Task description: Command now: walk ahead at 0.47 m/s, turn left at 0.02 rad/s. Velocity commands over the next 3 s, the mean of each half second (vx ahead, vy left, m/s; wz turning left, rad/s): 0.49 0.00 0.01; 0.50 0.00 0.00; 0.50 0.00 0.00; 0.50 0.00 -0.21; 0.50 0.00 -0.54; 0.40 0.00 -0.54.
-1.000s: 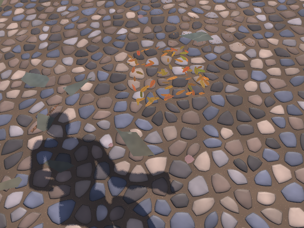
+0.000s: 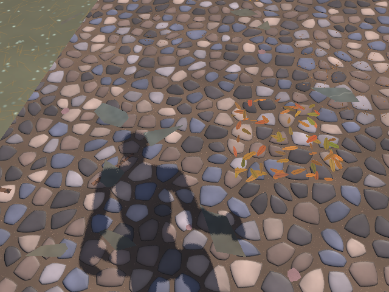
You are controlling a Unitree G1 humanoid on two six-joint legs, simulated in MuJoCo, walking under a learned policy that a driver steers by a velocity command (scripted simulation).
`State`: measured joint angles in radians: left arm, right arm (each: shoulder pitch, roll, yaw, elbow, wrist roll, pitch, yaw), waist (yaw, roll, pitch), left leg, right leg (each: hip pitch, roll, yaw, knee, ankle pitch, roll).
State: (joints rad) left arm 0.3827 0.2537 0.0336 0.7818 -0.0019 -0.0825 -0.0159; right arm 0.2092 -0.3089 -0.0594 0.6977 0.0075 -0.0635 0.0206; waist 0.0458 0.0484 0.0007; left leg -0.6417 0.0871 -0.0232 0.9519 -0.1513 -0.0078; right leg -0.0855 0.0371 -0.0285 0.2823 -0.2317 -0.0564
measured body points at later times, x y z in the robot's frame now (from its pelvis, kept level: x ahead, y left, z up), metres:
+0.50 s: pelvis +0.28 +0.05 +0.00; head +0.31 +0.06 +0.45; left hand +0.43 +0.32 -0.11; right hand +0.35 -0.23 -0.12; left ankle +0.29 +0.14 -0.75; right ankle +0.35 -0.11 -0.67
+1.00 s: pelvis +0.56 -0.02 +0.00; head +0.59 -0.04 +0.45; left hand +0.64 +0.25 -0.11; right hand +0.69 -0.30 -0.12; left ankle +0.60 +0.15 -0.67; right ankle +0.58 -0.10 -0.75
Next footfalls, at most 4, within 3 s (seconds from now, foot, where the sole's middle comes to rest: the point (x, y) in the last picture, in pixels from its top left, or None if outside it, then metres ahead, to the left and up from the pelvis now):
0.26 left None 0.33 0.14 -0.79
0.78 right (253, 258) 0.62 -0.11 -0.79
1.32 left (191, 188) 0.91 0.13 -0.79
1.84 right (247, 135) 1.20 -0.11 -0.79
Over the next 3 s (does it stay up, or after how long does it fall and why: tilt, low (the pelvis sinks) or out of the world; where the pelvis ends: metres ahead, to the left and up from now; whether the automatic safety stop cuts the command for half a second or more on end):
stays up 1.58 -0.21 -0.02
